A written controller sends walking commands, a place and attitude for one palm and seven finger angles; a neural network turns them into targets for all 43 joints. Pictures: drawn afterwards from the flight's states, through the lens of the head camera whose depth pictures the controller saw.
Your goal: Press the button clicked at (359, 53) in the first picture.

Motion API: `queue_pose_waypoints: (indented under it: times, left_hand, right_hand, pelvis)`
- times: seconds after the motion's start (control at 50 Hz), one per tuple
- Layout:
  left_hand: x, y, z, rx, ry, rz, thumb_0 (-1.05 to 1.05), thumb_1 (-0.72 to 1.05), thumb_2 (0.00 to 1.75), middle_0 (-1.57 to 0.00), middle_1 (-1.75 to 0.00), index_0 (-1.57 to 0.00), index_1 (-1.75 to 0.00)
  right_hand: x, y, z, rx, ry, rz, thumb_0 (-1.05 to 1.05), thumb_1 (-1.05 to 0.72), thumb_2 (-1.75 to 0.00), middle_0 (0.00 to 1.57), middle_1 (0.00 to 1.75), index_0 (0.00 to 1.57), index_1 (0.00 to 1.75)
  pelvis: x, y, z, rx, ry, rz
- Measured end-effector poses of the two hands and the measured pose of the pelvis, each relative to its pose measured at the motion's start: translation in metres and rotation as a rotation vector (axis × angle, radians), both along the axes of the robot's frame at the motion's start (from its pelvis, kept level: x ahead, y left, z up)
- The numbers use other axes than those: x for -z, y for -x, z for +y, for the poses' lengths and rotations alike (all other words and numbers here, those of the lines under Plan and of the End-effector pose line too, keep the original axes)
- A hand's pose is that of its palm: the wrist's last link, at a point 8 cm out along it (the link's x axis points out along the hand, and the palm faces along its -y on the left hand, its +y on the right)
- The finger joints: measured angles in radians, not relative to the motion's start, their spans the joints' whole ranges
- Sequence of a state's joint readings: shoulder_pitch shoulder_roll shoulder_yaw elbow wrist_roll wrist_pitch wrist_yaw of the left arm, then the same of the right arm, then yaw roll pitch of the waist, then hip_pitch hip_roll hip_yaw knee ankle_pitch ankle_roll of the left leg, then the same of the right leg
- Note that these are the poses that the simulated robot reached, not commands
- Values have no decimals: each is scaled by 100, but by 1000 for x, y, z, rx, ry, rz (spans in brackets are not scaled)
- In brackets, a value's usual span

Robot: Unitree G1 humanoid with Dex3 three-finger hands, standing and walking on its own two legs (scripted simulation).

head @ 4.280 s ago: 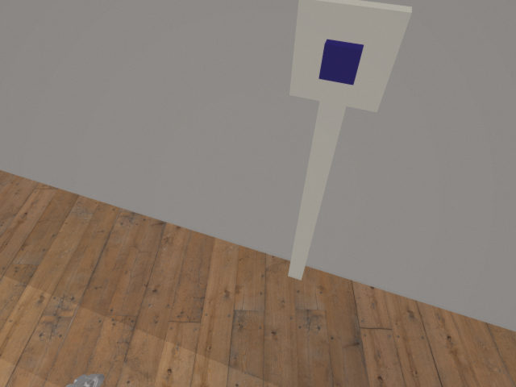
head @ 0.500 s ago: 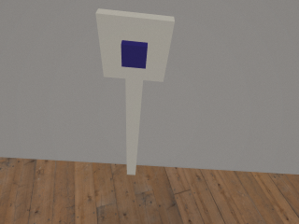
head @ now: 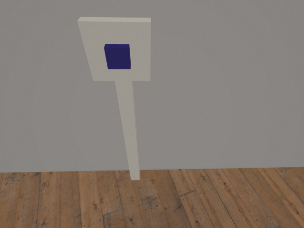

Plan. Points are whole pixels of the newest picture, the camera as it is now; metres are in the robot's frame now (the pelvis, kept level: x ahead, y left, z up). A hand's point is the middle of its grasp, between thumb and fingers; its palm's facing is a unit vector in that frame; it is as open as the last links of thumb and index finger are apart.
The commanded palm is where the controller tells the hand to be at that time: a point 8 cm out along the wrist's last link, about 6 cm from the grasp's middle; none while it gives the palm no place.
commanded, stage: come to a stop and stand still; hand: left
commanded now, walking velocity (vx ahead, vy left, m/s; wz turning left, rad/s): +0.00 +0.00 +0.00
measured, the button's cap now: (118, 56) +0.53 +0.12 +0.19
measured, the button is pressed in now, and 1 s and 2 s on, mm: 0 0 0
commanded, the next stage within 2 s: look again from close up in 0.76 s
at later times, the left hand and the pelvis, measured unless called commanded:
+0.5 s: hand out of the picture -0.02 +0.12 -0.18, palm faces +0.04 -0.99 -0.14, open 7.3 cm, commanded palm none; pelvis +0.01 -0.02 +0.00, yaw +0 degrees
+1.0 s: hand out of the picture +0.01 +0.13 -0.18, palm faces +0.00 -0.98 -0.19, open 7.3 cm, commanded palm none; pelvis +0.03 -0.03 -0.01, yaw +0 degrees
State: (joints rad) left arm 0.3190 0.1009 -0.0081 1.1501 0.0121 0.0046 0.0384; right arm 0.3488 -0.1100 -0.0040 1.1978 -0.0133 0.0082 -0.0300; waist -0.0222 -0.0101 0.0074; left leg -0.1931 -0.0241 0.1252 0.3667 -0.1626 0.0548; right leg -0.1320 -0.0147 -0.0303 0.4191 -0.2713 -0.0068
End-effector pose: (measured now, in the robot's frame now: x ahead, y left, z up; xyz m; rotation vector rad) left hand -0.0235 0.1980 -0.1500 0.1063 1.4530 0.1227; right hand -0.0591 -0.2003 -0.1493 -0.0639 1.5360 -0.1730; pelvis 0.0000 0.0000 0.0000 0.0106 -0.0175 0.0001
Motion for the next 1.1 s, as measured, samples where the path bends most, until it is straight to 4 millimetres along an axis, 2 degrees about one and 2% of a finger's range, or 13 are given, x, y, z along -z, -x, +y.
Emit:
queue_pose_waypoints:
  times: [0.14,0.34,0.54,0.88,0.98,1.1]
  left_hand:
    - [0,14,-14,-16,12,31,0,91,90,-20,-30,-20,-30]
    - [-1,16,-26,-25,16,36,0,91,90,-20,-30,-20,-30]
    - [-2,2,-30,-21,6,11,0,91,90,-20,-30,-20,-30]
    - [-4,-25,-27,-2,-32,-25,0,91,90,-20,-30,-20,-30]
    - [-1,-32,-18,26,-43,-44,0,91,90,-20,-30,-20,-30]
    - [-2,-54,1,32,-72,-97,1,91,90,-20,-30,-20,-30]
  right_hand:
    - [0,4,-5,0,-2,12,0,-91,-90,20,30,20,30]
    - [2,-25,-13,-18,-5,-54,0,-91,-90,19,30,20,30]
    - [2,-49,-27,-34,10,-87,1,-92,-90,20,30,20,30]
    - [3,-66,-42,-52,17,-92,0,-91,-90,19,30,20,30]
    - [8,-74,-46,-53,28,-134,1,-92,-90,19,30,20,30]
    - [11,-84,-36,-66,25,-168,1,-92,-90,19,30,20,30]
  pelvis:
    - [0,1,-7,-1,1,6]
    - [0,-4,-17,1,1,6]
    - [0,-12,-23,4,0,7]
    - [0,-24,-33,1,3,12]
    - [8,-24,-26,-3,27,26]
    - [10,-31,-20,3,9,16]
